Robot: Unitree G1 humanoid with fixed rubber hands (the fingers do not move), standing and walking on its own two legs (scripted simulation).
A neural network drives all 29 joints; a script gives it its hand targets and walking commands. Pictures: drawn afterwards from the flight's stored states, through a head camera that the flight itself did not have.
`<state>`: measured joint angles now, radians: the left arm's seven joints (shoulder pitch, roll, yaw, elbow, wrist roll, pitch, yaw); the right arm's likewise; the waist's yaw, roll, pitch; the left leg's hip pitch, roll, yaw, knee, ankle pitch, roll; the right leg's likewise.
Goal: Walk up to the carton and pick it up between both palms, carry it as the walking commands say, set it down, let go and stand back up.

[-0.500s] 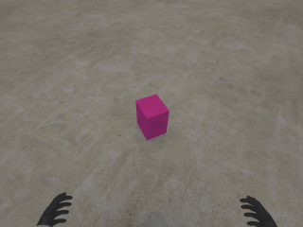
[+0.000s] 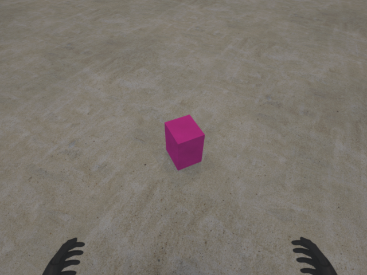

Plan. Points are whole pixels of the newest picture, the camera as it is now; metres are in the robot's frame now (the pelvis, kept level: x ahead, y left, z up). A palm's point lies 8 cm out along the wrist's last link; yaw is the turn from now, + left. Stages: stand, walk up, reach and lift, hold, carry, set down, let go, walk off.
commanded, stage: stand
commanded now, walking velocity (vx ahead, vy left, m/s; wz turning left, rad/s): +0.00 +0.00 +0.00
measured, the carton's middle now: (183, 142) +1.00 +0.03 -0.62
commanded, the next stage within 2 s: walk up in 1.60 s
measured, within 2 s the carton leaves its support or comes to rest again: neither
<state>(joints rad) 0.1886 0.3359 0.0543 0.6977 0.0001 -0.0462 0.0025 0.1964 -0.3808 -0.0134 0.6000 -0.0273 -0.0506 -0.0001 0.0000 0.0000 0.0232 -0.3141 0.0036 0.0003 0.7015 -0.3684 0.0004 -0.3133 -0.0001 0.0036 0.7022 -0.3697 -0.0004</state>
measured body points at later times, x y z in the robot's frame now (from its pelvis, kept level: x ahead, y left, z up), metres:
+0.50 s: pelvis -0.01 +0.00 +0.00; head -0.01 +0.00 +0.45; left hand +0.13 +0.29 -0.09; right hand +0.16 -0.29 -0.06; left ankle +0.00 +0.12 -0.72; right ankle +0.00 -0.12 -0.72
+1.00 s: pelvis -0.02 +0.00 +0.00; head -0.01 +0.00 +0.45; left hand +0.13 +0.30 -0.09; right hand +0.16 -0.29 -0.06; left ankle +0.00 +0.12 -0.72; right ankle +0.00 -0.12 -0.72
